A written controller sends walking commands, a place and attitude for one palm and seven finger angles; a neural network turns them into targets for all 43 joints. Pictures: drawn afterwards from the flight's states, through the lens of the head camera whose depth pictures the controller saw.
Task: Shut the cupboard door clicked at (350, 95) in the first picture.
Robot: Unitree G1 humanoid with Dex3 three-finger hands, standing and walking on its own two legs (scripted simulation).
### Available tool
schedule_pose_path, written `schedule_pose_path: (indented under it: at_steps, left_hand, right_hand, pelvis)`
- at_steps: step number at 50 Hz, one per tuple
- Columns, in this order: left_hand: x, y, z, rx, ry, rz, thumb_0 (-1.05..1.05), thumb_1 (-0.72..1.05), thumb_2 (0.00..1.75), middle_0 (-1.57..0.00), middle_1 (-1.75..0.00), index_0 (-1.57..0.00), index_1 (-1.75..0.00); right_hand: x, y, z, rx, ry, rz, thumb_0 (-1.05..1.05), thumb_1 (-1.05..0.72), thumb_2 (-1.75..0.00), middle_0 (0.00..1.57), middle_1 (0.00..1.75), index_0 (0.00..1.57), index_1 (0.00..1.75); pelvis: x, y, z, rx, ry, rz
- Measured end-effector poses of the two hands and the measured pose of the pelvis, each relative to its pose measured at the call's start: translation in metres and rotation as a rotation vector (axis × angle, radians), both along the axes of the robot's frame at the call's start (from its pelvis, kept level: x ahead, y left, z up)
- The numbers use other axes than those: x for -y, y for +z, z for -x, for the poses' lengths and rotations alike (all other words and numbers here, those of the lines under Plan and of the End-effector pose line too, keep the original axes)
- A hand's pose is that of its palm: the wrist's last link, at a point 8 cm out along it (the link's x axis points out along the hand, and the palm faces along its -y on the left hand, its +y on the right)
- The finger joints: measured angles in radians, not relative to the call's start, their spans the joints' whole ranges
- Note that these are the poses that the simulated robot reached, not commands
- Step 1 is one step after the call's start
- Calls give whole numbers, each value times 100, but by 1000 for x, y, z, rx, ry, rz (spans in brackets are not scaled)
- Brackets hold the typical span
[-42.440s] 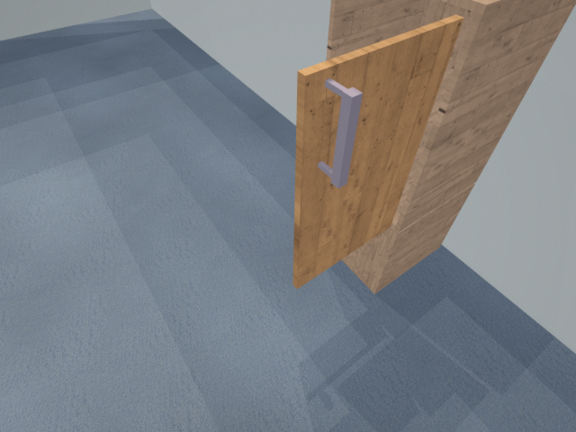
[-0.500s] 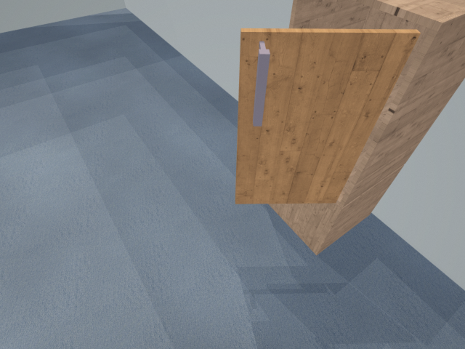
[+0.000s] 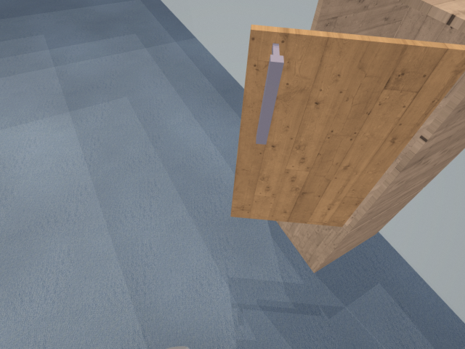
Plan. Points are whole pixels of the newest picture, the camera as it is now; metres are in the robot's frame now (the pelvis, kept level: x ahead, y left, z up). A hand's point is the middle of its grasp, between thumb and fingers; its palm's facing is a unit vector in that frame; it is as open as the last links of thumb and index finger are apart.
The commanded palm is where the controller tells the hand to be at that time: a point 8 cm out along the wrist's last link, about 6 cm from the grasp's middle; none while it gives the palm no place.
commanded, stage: shuffle to correct the standing spot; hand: left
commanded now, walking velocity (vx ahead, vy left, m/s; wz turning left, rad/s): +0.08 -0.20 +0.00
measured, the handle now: (267, 98) +0.50 -0.02 +0.16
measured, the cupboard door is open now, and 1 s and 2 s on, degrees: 56 56 56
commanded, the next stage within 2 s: come to a stop and stand still in 0.96 s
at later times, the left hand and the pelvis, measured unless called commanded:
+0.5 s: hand (197, 346) +0.15 +0.07 -0.16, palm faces +0.03 -0.97 -0.22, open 7.4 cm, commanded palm none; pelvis +0.09 -0.12 +0.01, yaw +1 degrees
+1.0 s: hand (253, 328) +0.19 -0.03 -0.16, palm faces -0.04 -0.97 -0.25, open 7.4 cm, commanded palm none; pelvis +0.11 -0.24 +0.01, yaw -1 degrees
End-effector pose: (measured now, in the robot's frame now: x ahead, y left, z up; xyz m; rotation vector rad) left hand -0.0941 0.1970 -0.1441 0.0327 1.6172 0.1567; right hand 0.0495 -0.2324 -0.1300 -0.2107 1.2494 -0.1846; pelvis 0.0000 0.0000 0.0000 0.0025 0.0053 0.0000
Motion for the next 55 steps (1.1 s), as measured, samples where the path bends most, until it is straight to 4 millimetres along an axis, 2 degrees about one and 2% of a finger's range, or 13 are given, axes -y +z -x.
schedule_pose_path:
  at_steps: [3, 9, 14, 18, 21, 24, 28, 31, 37, 41, 46, 50, 55]
  left_hand:
    - [1, -3, -28, 7, -40, 2, 1, 91, 90, -20, -30, -20, -30]
    - [5, 12, -124, 218, -39, -38, 1, 91, 90, -20, -30, -20, -30]
    - [22, 21, -188, 320, -89, -82, 1, 91, 90, -19, -30, -20, -30]
    - [41, 14, -222, 352, -128, -133, 0, 91, 90, -19, -30, -20, -30]
    - [58, 18, -232, 353, -126, -141, 0, 91, 90, -19, -30, -20, -30]
    - [73, 19, -235, 345, -110, -129, 0, 91, 90, -20, -30, -20, -30]
    - [89, 8, -238, 331, -90, -87, 0, 91, 90, -20, -30, -20, -30]
    - [99, -7, -240, 315, -74, -49, 0, 90, 90, -20, -30, -20, -30]
    - [118, 1, -253, 287, -90, -27, 1, 91, 90, -20, -30, -20, -30]
    - [131, 13, -261, 284, -96, -43, 1, 91, 90, -20, -30, -20, -30]
    - [157, 20, -270, 273, -133, -82, 1, 91, 90, -20, -30, -20, -30]
    - [184, 19, -279, 306, -172, -138, 1, 91, 90, -20, -30, -20, -30]
    - [218, 31, -274, 322, -185, -162, 1, 91, 90, -20, -30, -20, -30]
  right_hand:
    - [6, 7, -19, 55, -15, 6, 0, -91, -90, 20, 30, 20, 30]
    - [30, 17, -23, -31, 5, 7, 0, -92, -90, 21, 30, 20, 30]
    - [68, 9, -31, -87, -18, -15, 0, -92, -90, 21, 30, 20, 30]
    - [110, -13, -42, -107, -49, -19, 0, -91, -90, 21, 30, 20, 30]
    - [132, -11, -56, -121, -54, 6, 1, -91, -90, 21, 30, 20, 30]
    - [144, 1, -76, -97, -38, 23, 1, -91, -90, 20, 30, 20, 30]
    - [147, 14, -104, -35, -11, 43, 1, -91, -90, 20, 30, 20, 30]
    - [147, 15, -115, 12, 1, 58, 0, -91, -90, 20, 30, 20, 30]
    - [153, 29, -104, -24, -11, 47, 0, -91, -90, 21, 30, 20, 30]
    - [170, 31, -90, -87, -25, 33, 0, -91, -90, 21, 30, 20, 30]
    - [210, 21, -70, -150, -67, 9, 0, -91, -90, 21, 30, 21, 30]
    - [256, -3, -58, -177, -113, -13, 0, -90, -90, 21, 30, 21, 30]
    - [294, -7, -62, -171, -126, 2, 1, -91, -90, 21, 30, 20, 30]
  pelvis:
    - [7, 2, -13, 11, -19, -10]
    - [31, 18, -33, 0, -3, 19]
    - [64, 16, -53, -9, -2, 30]
    - [97, -2, -73, -14, 1, 14]
    - [108, 1, -81, -11, 13, 19]
    - [117, 8, -89, -10, 22, 15]
    - [125, 9, -98, -10, 27, 25]
    - [130, 2, -104, 0, 26, 39]
    - [152, 17, -112, 0, 8, 48]
    - [172, 25, -113, -13, 5, 60]
    - [206, 23, -112, -22, -7, 51]
    - [241, 7, -112, -28, -14, 6]
    - [264, 12, -101, -21, -5, -16]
